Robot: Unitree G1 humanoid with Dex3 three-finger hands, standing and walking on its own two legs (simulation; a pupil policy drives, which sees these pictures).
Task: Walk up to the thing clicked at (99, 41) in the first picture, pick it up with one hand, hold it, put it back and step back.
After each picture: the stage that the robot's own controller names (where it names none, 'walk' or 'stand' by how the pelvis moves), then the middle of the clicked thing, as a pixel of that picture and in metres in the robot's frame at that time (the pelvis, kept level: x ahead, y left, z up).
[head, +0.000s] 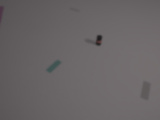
stand; (98, 40) +1.41 -0.24 -0.72
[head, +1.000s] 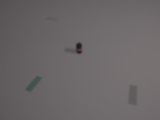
walk; (79, 48) +1.29 +0.08 -0.70
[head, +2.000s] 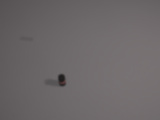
walk; (62, 80) +0.83 +0.20 -0.71
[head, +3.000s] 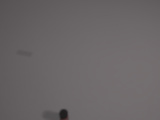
walk; (63, 116) +0.46 +0.12 -0.70
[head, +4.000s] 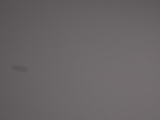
stand; out of the picture +0.34 +0.12 -0.72
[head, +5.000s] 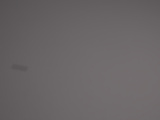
stand; out of the picture +0.33 +0.13 -0.72
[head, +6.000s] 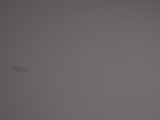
stand; out of the picture +0.34 +0.13 -0.73
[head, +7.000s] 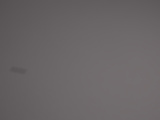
stand; out of the picture +0.33 +0.13 -0.73
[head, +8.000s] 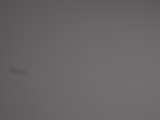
go down; out of the picture +0.32 +0.13 -0.73
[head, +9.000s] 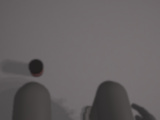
go down; (36, 68) +0.42 +0.15 -0.36
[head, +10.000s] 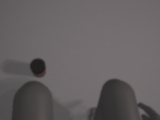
approach; (38, 68) +0.42 +0.15 -0.31
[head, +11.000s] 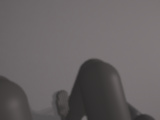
close in; out of the picture +0.41 +0.19 -0.23
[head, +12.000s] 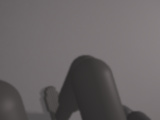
close; out of the picture +0.42 +0.21 -0.23
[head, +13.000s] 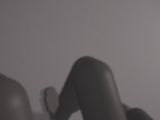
lift; out of the picture +0.39 +0.20 -0.23
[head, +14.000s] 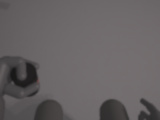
lift; (26, 80) +0.33 +0.17 -0.02
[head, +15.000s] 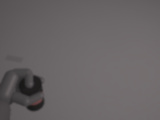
hold; (32, 94) +0.30 +0.16 +0.01
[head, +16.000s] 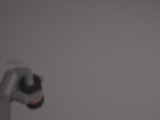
hold; (32, 92) +0.31 +0.16 +0.01
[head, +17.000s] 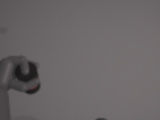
crouch; (29, 79) +0.36 +0.16 -0.05
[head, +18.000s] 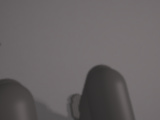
lower; out of the picture +0.45 +0.22 -0.16
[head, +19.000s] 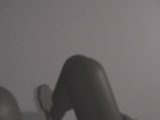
lower; out of the picture +0.45 +0.25 -0.24
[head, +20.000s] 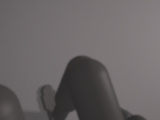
lower; out of the picture +0.45 +0.24 -0.24
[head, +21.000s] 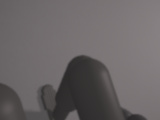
lower; out of the picture +0.44 +0.23 -0.24
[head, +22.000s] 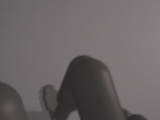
lower; out of the picture +0.44 +0.23 -0.23
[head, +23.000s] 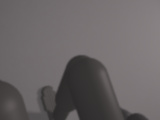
open; out of the picture +0.43 +0.20 -0.24
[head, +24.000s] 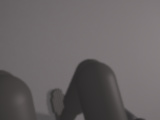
stand; out of the picture +0.42 +0.19 -0.23
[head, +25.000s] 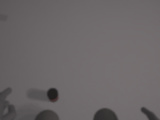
walk; (53, 95) +0.40 +0.12 -0.53
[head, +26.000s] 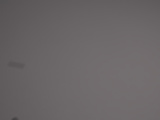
stand; out of the picture +0.37 +0.11 -0.66
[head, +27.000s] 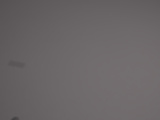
stand; out of the picture +0.36 +0.12 -0.66
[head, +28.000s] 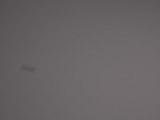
stand; out of the picture +0.38 +0.10 -0.72
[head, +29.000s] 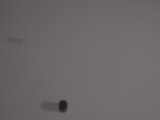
walk; (63, 106) +0.42 +0.08 -0.70
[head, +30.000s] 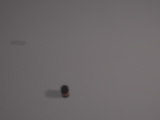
walk; (65, 91) +0.62 +0.14 -0.70
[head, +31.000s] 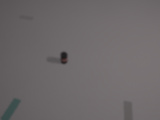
stand; (64, 58) +0.97 +0.13 -0.70
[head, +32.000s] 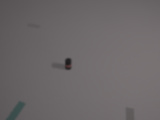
stand; (68, 64) +1.00 +0.10 -0.72
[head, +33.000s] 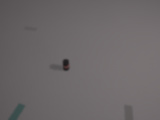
stand; (66, 65) +1.02 +0.12 -0.72
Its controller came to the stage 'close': yes
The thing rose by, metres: 0.72
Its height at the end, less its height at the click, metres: +0.00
